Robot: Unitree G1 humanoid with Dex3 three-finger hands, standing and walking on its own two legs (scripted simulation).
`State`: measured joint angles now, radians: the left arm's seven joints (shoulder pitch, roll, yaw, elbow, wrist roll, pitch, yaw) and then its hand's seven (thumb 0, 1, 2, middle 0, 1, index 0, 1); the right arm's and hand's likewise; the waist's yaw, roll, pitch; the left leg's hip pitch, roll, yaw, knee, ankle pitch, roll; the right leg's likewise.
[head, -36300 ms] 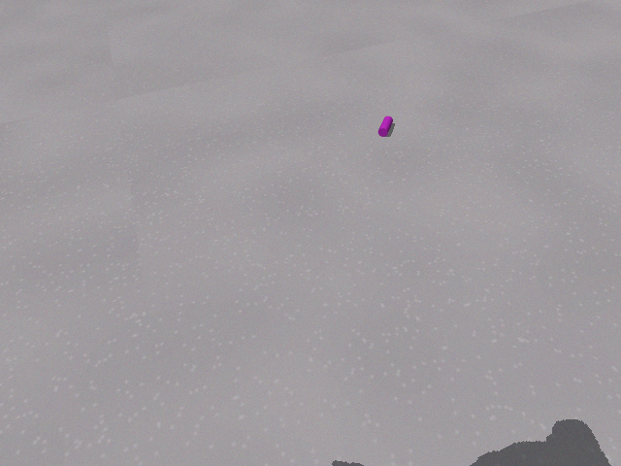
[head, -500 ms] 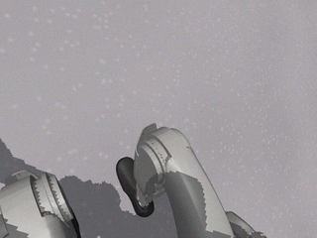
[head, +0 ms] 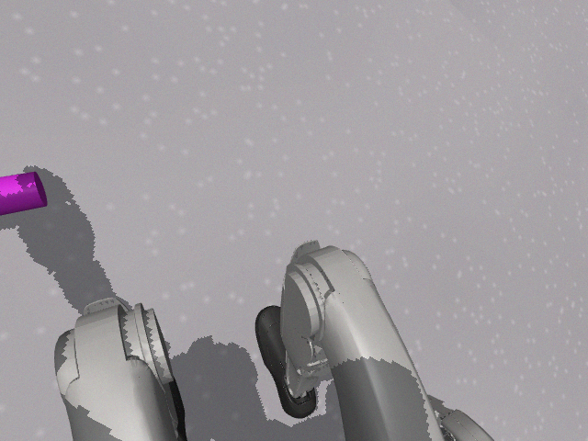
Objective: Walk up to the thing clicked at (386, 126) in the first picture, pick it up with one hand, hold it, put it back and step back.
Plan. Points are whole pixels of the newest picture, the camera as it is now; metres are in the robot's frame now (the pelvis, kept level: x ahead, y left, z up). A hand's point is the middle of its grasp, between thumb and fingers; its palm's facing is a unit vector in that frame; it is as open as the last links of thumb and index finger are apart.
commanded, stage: withdraw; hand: left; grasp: from above
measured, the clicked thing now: out of the picture +0.47 +0.33 -0.30
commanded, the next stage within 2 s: home in 0.52 s
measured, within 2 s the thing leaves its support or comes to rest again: neither
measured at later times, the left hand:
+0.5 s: hand out of the picture +0.43 +0.32 -0.13, palm faces -0.52 -0.09 -0.85, open 12.6 cm
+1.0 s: hand out of the picture +0.43 +0.33 -0.06, palm faces -0.35 -0.34 -0.87, open 9.7 cm
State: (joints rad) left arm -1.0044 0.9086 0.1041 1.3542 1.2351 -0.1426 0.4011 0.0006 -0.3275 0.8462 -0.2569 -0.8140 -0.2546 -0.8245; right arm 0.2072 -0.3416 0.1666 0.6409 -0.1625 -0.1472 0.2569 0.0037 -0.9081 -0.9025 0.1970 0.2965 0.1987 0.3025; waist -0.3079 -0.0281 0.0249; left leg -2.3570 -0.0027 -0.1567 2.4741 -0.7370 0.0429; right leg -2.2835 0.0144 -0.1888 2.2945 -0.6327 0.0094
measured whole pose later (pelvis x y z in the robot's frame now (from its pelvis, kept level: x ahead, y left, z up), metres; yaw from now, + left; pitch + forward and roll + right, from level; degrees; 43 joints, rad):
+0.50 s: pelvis -0.02 -0.01 +0.03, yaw +6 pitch +34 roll -8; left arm -1.06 0.79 -0.01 1.50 1.24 -0.23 0.27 0.00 -0.27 0.82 -0.31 -0.77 -0.31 -0.79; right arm 0.18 -0.34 0.13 0.65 -0.11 -0.03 0.11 0.00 -0.90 -0.90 0.20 0.30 0.20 0.30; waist -0.29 -0.01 -0.04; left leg -2.26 -0.02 -0.09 2.31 -0.66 0.03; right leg -2.22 0.00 -0.12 2.20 -0.59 -0.01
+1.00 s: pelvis +0.00 +0.00 +0.08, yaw +6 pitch +38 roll -8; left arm -0.78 0.63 0.09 1.02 0.89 -0.02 0.14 0.00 0.38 0.88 -0.23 -0.46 -0.23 -0.47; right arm 0.26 -0.27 0.04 0.64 -0.04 0.01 0.15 0.01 -0.90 -0.90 0.20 0.30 0.20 0.30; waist -0.19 0.08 -0.14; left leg -2.16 -0.01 -0.06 2.19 -0.71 0.05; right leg -2.12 0.00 -0.09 2.08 -0.64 0.01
